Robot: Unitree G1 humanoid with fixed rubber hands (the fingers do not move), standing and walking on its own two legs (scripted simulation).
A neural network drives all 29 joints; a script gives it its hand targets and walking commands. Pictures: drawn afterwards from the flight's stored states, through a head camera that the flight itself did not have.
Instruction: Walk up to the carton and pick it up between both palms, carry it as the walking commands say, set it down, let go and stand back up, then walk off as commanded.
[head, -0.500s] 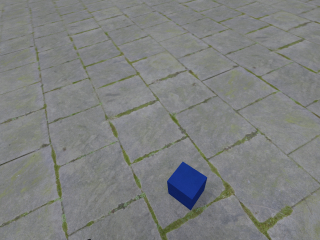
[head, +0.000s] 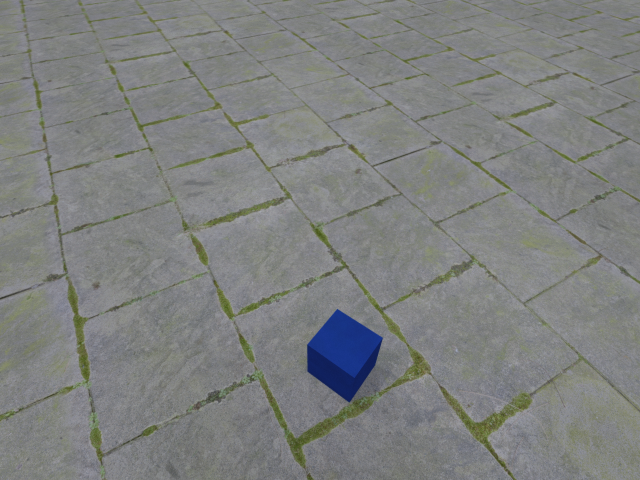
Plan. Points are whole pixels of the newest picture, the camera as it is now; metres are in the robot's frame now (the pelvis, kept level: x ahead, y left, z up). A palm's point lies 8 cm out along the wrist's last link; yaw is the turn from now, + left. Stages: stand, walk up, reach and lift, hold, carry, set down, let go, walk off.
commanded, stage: walk up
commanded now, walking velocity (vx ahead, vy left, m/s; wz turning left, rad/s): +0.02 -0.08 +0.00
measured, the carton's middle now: (343, 355) +0.62 -0.04 -0.68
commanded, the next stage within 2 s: none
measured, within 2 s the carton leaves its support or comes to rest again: neither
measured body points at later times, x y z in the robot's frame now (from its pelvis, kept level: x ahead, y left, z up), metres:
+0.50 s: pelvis +0.07 -0.01 +0.01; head +0.09 -0.02 +0.46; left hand +0.04 +0.23 -0.12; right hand +0.19 -0.25 -0.13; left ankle +0.10 +0.13 -0.70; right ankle -0.02 -0.13 -0.74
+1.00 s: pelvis +0.10 -0.01 +0.00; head +0.12 +0.00 +0.45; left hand +0.16 +0.26 -0.14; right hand +0.15 -0.27 -0.14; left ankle +0.14 +0.13 -0.74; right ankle +0.10 -0.14 -0.71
